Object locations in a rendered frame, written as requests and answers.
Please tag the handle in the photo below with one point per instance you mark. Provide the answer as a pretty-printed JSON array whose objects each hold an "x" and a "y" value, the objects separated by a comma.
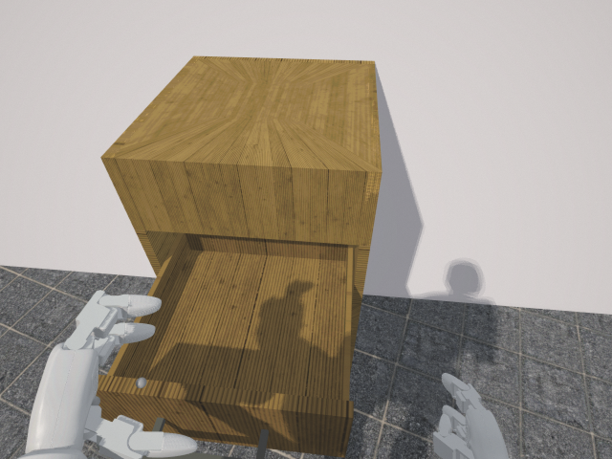
[{"x": 159, "y": 425}]

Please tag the robot left hand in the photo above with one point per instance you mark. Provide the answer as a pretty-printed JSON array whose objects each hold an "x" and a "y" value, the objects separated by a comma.
[{"x": 62, "y": 415}]

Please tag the robot right hand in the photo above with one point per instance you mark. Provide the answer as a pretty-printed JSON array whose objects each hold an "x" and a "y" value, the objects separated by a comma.
[{"x": 477, "y": 436}]

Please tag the drawer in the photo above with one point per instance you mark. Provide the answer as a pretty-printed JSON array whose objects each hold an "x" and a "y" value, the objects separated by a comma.
[{"x": 252, "y": 334}]

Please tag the cabinet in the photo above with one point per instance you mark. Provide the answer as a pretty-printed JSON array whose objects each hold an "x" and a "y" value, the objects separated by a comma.
[{"x": 271, "y": 148}]

